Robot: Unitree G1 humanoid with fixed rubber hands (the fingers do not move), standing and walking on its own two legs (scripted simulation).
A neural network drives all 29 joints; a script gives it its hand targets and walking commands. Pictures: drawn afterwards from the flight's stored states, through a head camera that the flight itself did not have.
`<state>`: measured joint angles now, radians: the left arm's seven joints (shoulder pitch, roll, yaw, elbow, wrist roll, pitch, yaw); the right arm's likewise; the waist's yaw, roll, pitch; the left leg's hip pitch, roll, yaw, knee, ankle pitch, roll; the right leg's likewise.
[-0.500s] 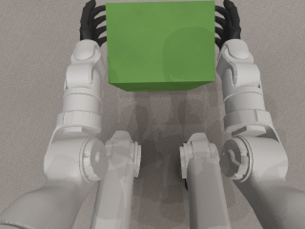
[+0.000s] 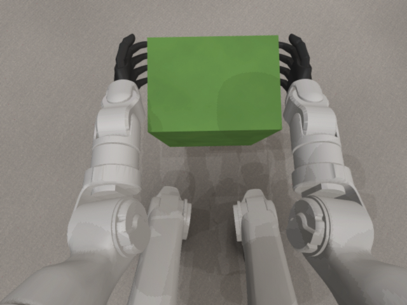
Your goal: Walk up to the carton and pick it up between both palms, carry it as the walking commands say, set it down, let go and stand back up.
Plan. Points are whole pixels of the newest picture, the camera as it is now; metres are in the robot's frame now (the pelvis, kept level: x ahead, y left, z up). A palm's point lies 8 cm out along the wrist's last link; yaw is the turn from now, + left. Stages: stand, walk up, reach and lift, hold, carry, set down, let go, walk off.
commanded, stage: reach and lift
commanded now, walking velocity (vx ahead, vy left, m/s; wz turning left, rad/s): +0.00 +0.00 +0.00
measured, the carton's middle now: (211, 104) +0.48 +0.01 -0.16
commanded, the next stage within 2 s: none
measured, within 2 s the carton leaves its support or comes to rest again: neither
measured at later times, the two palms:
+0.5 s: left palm (109, 74) +0.48 +0.16 +0.00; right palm (316, 75) +0.49 -0.14 +0.00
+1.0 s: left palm (83, 63) +0.46 +0.16 +0.07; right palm (344, 63) +0.47 -0.14 +0.07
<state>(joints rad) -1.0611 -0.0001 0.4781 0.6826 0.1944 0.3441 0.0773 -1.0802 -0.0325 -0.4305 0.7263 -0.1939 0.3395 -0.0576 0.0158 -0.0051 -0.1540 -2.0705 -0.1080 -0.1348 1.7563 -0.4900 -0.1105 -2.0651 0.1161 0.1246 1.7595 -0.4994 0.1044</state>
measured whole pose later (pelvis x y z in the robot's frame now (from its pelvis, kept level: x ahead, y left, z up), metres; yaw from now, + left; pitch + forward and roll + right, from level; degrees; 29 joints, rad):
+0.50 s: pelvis +0.01 +0.00 +0.06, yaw +0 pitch +42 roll +0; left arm -0.93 -0.05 0.47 0.67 0.21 0.34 0.07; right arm -0.94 0.01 -0.43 0.70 -0.21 0.34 -0.05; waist 0.02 0.00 -0.21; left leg -1.84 -0.11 -0.14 1.59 -0.49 -0.10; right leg -1.83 0.12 0.14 1.59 -0.50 0.10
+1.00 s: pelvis +0.03 +0.00 +0.12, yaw +0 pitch +37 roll +0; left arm -0.77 -0.08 0.45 0.64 0.21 0.32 0.07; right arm -0.78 0.06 -0.41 0.67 -0.21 0.32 -0.05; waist 0.02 0.00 -0.24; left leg -1.56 -0.10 -0.15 1.37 -0.46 -0.08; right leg -1.56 0.11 0.15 1.37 -0.47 0.08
